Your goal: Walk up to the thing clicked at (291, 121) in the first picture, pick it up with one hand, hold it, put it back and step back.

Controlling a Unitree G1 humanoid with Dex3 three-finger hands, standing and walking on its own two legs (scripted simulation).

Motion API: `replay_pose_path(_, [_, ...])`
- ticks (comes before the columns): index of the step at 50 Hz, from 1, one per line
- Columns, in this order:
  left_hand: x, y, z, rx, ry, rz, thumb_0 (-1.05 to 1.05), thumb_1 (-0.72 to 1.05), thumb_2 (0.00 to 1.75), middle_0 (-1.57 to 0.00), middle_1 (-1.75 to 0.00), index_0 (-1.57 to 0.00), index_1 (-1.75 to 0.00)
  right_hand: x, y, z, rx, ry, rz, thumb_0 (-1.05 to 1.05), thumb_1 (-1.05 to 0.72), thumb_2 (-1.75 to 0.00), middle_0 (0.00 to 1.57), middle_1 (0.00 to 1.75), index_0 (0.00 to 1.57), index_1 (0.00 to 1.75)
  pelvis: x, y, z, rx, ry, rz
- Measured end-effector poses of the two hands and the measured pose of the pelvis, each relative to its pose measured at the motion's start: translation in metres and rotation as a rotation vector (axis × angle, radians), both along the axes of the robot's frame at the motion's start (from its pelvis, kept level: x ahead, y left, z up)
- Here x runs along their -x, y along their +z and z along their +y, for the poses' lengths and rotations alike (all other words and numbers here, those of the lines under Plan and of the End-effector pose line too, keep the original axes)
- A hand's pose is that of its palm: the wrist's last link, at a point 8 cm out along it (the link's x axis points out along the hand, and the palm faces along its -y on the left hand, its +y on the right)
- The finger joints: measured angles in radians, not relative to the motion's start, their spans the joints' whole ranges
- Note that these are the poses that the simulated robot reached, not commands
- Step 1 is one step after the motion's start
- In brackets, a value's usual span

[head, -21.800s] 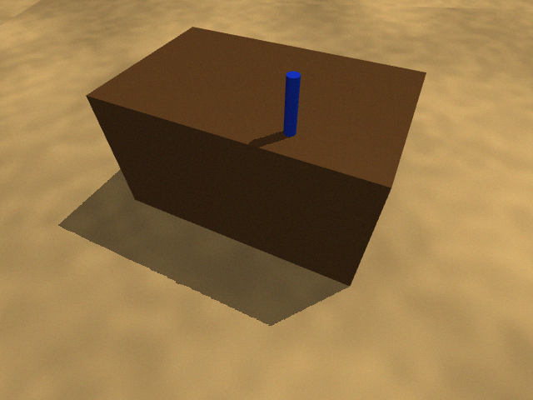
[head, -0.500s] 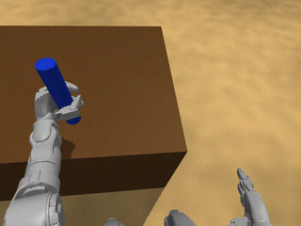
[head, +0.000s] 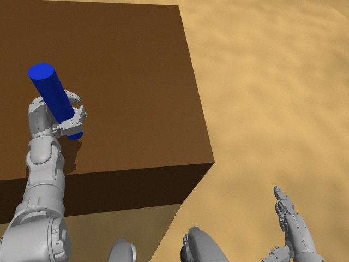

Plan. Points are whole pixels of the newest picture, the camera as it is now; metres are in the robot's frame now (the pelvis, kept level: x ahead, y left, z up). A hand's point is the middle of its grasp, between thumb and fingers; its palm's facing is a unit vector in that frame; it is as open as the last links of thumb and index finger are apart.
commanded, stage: lower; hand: left
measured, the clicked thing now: (61, 108) +0.47 +0.20 +0.05
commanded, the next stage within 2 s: loosen in 0.60 s
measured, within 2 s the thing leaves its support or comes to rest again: rests again in 0.36 s
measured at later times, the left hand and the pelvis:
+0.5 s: hand (77, 121) +0.47 +0.19 -0.01, palm faces +0.14 -0.99 -0.02, open 5.2 cm; pelvis -0.01 +0.00 -0.02, yaw +0 degrees
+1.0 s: hand (77, 122) +0.47 +0.19 -0.02, palm faces +0.14 -0.99 +0.00, open 6.5 cm; pelvis -0.01 +0.00 -0.03, yaw +0 degrees
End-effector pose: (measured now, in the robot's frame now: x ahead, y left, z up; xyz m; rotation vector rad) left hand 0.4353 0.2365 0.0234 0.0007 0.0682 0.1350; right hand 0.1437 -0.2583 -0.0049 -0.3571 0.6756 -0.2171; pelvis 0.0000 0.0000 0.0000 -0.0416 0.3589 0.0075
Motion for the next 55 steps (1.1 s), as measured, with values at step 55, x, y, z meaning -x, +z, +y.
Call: replay_pose_path(55, [-0.005,-0.042,0.001,-0.002,0.005,-0.015,0.00,0.00,0.59,-0.87,-0.76,-0.88,-0.74,0.009,-0.007,0.002,0.043,0.028,-0.021,-0.01,0.52,-0.05,0.07,0.05,0.06,0.05,0.011,-0.031,-0.001,0.009,0.002,0.067])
